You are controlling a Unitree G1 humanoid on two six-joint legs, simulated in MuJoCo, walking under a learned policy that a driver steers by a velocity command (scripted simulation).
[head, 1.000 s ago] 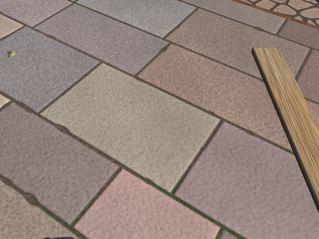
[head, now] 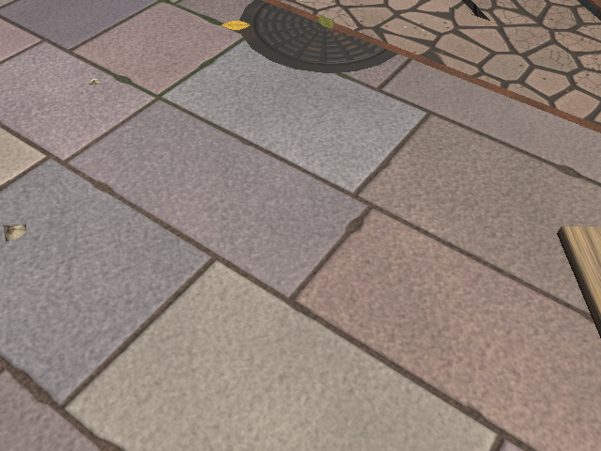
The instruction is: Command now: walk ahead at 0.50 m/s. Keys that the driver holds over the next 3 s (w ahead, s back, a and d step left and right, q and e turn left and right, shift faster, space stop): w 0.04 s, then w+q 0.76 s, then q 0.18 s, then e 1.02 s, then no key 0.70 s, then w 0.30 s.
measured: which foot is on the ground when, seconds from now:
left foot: down 0.00-0.24, up 0.26-0.74, down 0.76-1.00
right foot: up 0.00-0.20, down 0.22-0.74, up 0.76-1.00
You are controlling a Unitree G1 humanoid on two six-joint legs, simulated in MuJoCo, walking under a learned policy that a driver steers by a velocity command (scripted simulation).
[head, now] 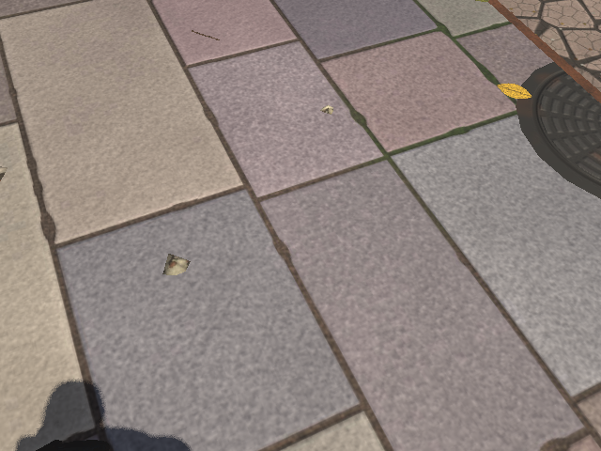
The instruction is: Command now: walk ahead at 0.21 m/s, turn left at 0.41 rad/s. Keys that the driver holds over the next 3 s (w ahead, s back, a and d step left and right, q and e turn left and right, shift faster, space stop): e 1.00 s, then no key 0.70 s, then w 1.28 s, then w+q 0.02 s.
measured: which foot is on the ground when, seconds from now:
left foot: down 0.00-0.24, up 0.26-0.54, down 0.56-1.00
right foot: up 0.00-0.18, down 0.20-0.58, up 0.60-0.98, down 1.00-1.00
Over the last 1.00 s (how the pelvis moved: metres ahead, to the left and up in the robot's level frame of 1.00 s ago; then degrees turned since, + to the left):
0.51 0.08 0.00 29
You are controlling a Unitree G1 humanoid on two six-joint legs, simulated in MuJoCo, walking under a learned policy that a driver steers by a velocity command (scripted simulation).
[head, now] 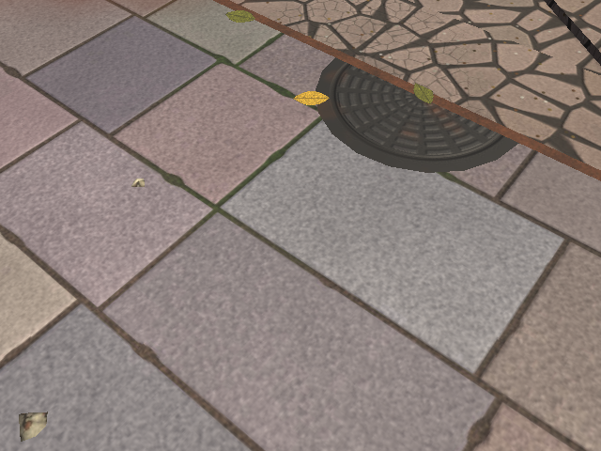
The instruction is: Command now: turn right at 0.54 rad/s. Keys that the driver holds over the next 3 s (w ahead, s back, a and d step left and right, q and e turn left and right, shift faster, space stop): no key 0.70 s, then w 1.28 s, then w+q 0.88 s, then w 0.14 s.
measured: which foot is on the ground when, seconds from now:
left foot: down 0.00-0.00, up 0.02-0.38, down 0.40-0.94, up 0.96-1.00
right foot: down 0.00-1.00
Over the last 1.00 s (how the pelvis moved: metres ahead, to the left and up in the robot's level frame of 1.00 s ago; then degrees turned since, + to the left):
0.14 -0.03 -0.01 -26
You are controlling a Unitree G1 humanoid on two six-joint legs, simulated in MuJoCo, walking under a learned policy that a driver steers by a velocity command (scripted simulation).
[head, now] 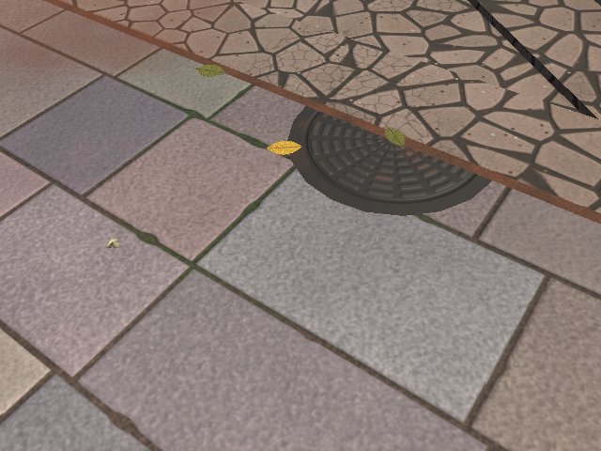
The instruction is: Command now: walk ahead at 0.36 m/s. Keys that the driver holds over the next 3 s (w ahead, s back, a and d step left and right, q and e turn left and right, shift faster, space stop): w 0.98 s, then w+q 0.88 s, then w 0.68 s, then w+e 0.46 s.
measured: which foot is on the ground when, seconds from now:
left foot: up 0.00-0.36, down 0.38-0.94, up 0.96-1.00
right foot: down 0.00-0.38, up 0.40-0.90, down 0.92-1.00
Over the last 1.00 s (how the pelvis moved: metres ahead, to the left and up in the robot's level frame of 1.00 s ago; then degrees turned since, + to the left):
0.06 -0.02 0.00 -6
